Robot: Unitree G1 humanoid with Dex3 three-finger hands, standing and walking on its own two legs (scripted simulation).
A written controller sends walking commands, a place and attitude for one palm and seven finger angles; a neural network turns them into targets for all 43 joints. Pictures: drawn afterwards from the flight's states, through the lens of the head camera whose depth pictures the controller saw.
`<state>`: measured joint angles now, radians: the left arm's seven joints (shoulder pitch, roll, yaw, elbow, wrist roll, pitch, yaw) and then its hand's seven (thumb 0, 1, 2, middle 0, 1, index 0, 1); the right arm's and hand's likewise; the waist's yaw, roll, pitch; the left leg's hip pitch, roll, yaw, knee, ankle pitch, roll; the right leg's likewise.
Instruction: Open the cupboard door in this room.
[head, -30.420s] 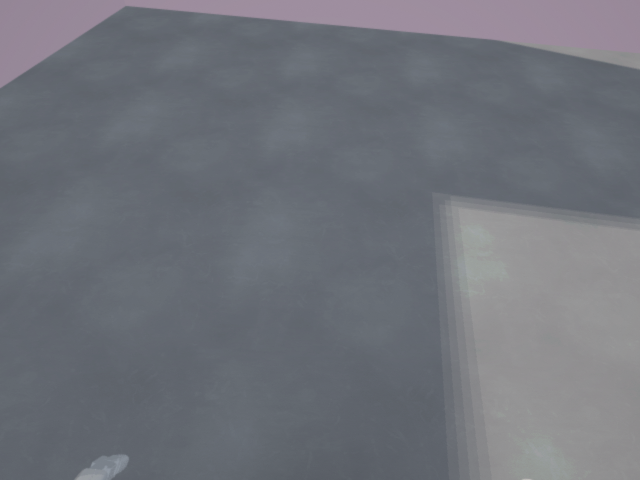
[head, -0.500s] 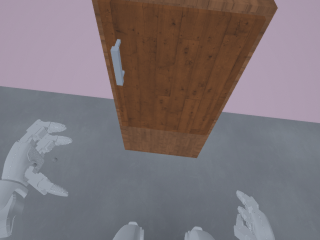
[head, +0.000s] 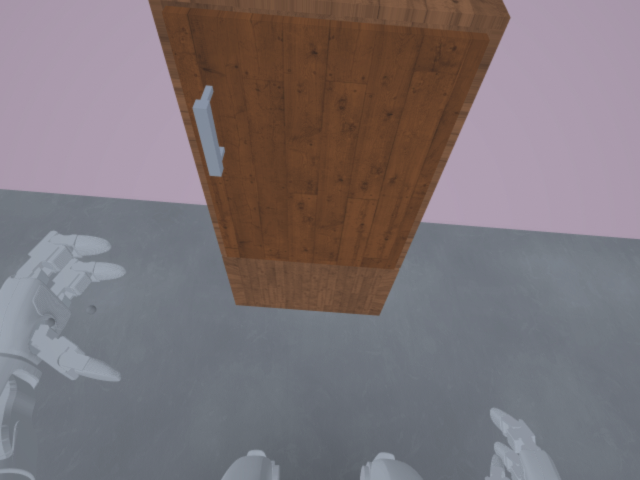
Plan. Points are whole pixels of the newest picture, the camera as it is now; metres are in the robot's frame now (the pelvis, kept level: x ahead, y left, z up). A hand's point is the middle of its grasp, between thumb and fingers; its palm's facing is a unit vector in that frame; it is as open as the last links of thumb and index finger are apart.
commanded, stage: raise the hand with hooked fingers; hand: left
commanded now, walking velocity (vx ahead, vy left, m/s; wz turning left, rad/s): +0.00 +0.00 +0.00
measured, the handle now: (212, 132) +0.61 +0.20 +0.04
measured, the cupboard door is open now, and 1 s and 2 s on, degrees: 0 0 0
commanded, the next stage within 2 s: move the hooked fingers beside the handle in 0.12 s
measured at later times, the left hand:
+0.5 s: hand (110, 275) +0.33 +0.27 +0.05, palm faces -0.01 -1.00 -0.02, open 14.0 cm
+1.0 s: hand (140, 218) +0.42 +0.26 +0.05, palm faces -0.02 -1.00 -0.03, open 14.0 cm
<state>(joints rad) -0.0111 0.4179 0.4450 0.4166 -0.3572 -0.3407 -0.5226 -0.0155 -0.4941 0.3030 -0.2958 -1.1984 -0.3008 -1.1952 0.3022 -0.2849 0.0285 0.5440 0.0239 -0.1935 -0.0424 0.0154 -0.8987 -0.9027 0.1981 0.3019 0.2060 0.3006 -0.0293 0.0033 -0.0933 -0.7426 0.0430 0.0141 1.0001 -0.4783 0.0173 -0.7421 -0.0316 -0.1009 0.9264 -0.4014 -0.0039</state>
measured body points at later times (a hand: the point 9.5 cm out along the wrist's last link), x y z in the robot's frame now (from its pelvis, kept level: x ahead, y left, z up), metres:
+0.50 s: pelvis -0.01 -0.01 -0.01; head +0.07 +0.01 +0.44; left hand +0.33 +0.32 +0.06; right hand +0.14 -0.26 -0.09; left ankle +0.01 +0.10 -0.68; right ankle +0.03 -0.12 -0.68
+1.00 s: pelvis +0.01 +0.00 -0.01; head +0.11 +0.02 +0.43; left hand +0.42 +0.31 +0.06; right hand +0.08 -0.27 -0.11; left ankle +0.01 +0.10 -0.68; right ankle +0.03 -0.12 -0.68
